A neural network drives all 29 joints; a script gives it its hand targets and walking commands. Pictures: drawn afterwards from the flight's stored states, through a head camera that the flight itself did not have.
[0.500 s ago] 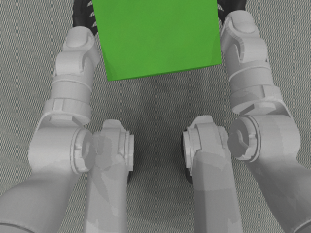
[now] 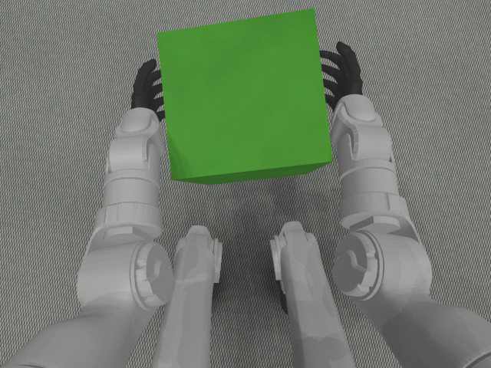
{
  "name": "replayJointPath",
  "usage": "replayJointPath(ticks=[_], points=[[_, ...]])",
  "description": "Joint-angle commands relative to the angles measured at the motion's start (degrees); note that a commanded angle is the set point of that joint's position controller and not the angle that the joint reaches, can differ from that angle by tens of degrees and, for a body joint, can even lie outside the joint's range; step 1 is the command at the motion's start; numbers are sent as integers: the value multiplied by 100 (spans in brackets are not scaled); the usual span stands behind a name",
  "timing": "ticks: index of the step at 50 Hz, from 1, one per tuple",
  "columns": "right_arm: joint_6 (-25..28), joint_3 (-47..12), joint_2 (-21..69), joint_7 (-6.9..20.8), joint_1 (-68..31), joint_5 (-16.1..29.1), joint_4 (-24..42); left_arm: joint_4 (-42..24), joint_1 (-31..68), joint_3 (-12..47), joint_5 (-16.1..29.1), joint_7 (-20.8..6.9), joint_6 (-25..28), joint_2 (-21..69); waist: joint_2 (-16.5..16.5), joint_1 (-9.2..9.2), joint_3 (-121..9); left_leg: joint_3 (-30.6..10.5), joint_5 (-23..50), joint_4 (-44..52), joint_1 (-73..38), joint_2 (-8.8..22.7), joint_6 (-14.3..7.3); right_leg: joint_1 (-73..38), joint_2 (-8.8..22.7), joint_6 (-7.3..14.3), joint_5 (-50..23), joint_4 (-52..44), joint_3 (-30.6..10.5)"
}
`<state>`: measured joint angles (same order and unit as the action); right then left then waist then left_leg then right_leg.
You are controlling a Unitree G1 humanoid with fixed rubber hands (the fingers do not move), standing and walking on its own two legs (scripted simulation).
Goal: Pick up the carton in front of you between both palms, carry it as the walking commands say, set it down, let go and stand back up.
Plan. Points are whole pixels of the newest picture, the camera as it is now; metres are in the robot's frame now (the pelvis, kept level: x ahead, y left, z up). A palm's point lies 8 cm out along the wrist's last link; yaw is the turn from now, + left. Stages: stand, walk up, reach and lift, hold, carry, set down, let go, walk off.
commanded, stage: reach and lift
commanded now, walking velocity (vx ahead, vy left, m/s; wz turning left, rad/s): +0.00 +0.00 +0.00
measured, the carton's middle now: (248, 118) +0.49 -0.01 -0.13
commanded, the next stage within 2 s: none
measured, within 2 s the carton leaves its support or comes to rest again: neither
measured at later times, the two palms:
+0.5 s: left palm (93, 99) +0.44 +0.14 +0.09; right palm (406, 78) +0.44 -0.16 +0.10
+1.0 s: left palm out of the picture +0.40 +0.15 +0.24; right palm out of the picture +0.40 -0.15 +0.25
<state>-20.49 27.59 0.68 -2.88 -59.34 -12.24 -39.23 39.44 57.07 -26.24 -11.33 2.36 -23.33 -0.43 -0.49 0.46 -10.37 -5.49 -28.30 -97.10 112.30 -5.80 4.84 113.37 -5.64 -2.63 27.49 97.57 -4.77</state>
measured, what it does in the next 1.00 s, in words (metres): rises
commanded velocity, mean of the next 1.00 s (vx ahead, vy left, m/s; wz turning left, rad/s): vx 0.00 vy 0.00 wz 0.00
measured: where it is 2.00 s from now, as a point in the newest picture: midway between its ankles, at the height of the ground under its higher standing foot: (244, 293)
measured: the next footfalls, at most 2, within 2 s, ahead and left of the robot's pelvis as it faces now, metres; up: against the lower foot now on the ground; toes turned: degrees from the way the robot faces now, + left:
none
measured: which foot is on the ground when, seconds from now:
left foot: down 0.00-1.00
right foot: down 0.00-1.00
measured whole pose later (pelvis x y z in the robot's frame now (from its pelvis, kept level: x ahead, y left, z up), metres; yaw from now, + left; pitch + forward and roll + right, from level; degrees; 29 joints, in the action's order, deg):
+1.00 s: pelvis +0.10 +0.00 +0.25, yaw -2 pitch +9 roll +1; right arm -23.0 16.5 9.1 -2.4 -16.5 -11.4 -26.5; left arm 26.5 15.1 -15.4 -11.8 1.2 -26.3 7.3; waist 0.1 -0.7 -8.9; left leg -7.4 -16.7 -34.5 26.9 -2.6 1.7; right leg 28.4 -3.8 -0.6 16.3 35.9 -8.7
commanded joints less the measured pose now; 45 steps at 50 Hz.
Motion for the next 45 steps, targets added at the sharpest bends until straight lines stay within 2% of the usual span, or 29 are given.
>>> replayJointPath(ticks=[1,2,3,6,7,9,11,12,15,16,18,20,21,22,24,26,27,28,30,32,34,36,37,38,40,41,42,43,45], points=[[-272,-2991,6432,1502,-2856,913,-704,-256,3999,3122,912,-1425,171,6258,-78,121,-5607,1029,849,1382,-3349,-447,-220,-4167,-403,108,-1066,-1461,800],[-297,-3054,6419,1491,-2909,951,-553,46,3565,2933,764,-1447,105,6271,-102,-201,-5509,1096,793,1529,-3283,-434,-293,-4256,-395,78,-962,-1635,720],[-314,-3150,6510,1519,-3228,1019,-270,9,3383,2872,739,-1480,93,6188,226,-229,-5539,988,687,1691,-3486,-422,-365,-4359,-417,3,-837,-1695,877],[-312,-3283,6843,1506,-2684,1103,-519,-740,3928,3338,936,-1512,233,6142,292,-173,-5771,1065,851,1780,-3666,-442,-357,-4722,-403,1,-1009,-1903,726],[-296,-3168,6876,1508,-2397,1123,-559,-688,3987,3475,1079,-1480,200,6208,196,40,-5794,1001,872,1863,-4024,-444,-351,-4877,-416,29,-1159,-1951,730],[-242,-3442,6906,1507,-2339,1252,-331,-920,3789,3655,1136,-1439,239,6208,209,-109,-6030,975,1113,1980,-4357,-416,-339,-4932,-440,5,-1253,-1989,818],[-179,-3708,6844,1458,-2355,1291,27,-919,3420,3841,1360,-1408,259,6482,194,128,-5783,904,1229,2085,-4632,-451,-261,-5208,-423,8,-1323,-2148,791],[-211,-3606,6821,1462,-1985,1245,-449,-708,3380,3753,1225,-1408,224,6341,55,-43,-5331,948,1053,2185,-4533,-457,-277,-5150,-402,43,-1136,-2310,666],[-226,-3264,6655,1511,-1774,828,-503,9,2274,3335,855,-1453,124,6583,179,56,-4124,823,574,2718,-4589,-419,-321,-5103,-399,96,-572,-2805,665],[-169,-3380,6556,1520,-2139,939,-347,136,2369,3135,851,-1484,133,6563,97,-124,-4140,848,591,2800,-4458,-381,-328,-5221,-360,132,-604,-2886,586],[-140,-3471,6667,1531,-1676,878,-269,-77,2197,3422,982,-1432,179,6677,178,215,-4439,719,829,3020,-5180,-394,-287,-5548,-403,131,-870,-2965,726],[-162,-3273,6775,1545,-1227,936,-564,-122,2032,3299,848,-1413,254,6553,71,-77,-4147,638,981,3303,-5659,-346,-368,-5537,-377,125,-985,-3186,573],[-130,-3335,6805,1566,-995,817,-444,-238,1810,3408,796,-1403,252,6663,74,148,-4099,606,1226,3398,-5835,-347,-303,-5765,-390,164,-1115,-3381,564],[-130,-3261,6771,1567,-1072,828,-730,-18,1868,3153,705,-1397,263,6535,114,-74,-3926,629,867,3557,-5777,-335,-338,-5766,-351,174,-875,-3480,527],[-99,-3162,6851,1580,-872,772,-594,-280,1863,3341,707,-1385,298,6499,-66,50,-3684,548,958,3791,-5934,-280,-359,-6199,-312,216,-1095,-3723,371],[-77,-3478,6969,1624,-557,825,-538,-530,1648,3587,743,-1380,358,6620,157,-38,-3829,457,1244,4056,-6652,-277,-369,-6514,-341,172,-1218,-3960,367],[44,-3631,7104,1636,-607,1061,-136,-713,1431,3719,761,-1338,416,6723,-115,-245,-4001,491,1500,4073,-6809,-295,-367,-6646,-326,188,-1411,-3968,317],[41,-3764,7093,1606,-424,972,-70,-780,1253,3836,878,-1325,440,6739,73,-140,-4020,453,1676,4214,-6909,-252,-350,-7035,-317,174,-1659,-4082,315],[98,-3921,6974,1598,-65,1048,115,-908,1187,4121,983,-1328,487,6836,-146,15,-4103,431,2016,4327,-7217,-252,-332,-7462,-296,171,-2076,-4288,219],[0,-3939,6854,1572,379,916,-337,-508,575,3795,790,-1356,406,6479,114,-177,-3222,412,1855,4657,-7256,-187,-375,-7451,-216,145,-1827,-4663,176],[-136,-3781,6891,1503,888,640,-450,-774,310,3924,754,-1446,325,6514,221,74,-2927,329,2037,4920,-7580,-200,-392,-7697,-239,147,-2005,-5053,130],[-38,-4136,7125,1500,1022,864,177,-1063,-168,4241,901,-1461,363,6681,114,12,-3138,232,2646,5304,-8171,-141,-382,-8146,-269,154,-2508,-5249,198],[-7,-4281,6985,1504,776,1016,625,-1003,-319,4184,832,-1445,364,6520,8,-268,-3107,298,2785,5347,-8235,-160,-402,-8518,-163,110,-2807,-5345,-14],[-38,-4291,7020,1492,1051,885,477,-1083,-369,4291,882,-1433,385,6648,156,16,-3112,200,2986,5488,-8559,-136,-376,-8631,-184,90,-3032,-5482,11],[4,-4602,6968,1470,947,1033,927,-1154,-700,4315,853,-1452,354,6646,63,-250,-2938,318,3129,5698,-8653,-157,-358,-9076,-130,16,-3420,-5726,-56],[-66,-4457,6978,1448,1354,961,581,-1196,-609,4353,931,-1475,338,6473,344,58,-2748,247,3192,5817,-8697,-148,-382,-9256,-150,29,-3475,-5850,-33],[-153,-4542,6797,1444,1606,964,525,-1051,-1073,4252,877,-1486,227,6408,192,-258,-2408,287,2936,5978,-8649,-176,-354,-9529,-67,31,-3306,-6071,-112],[-225,-4337,6803,1437,1932,823,460,-1285,-957,4451,948,-1496,169,6381,263,94,-2055,177,2861,6184,-9005,-116,-367,-9483,-85,68,-3090,-6211,-69],[-405,-4643,7032,1452,2212,914,526,-1712,-947,4648,947,-1491,75,6155,144,-227,-2199,215,3026,6441,-9461,-96,-389,-9811,-47,33,-3263,-6461,-116]])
